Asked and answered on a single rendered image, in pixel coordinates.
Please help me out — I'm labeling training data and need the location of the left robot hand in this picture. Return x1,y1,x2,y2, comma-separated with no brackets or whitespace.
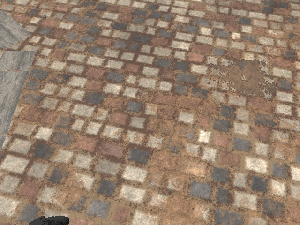
28,216,69,225

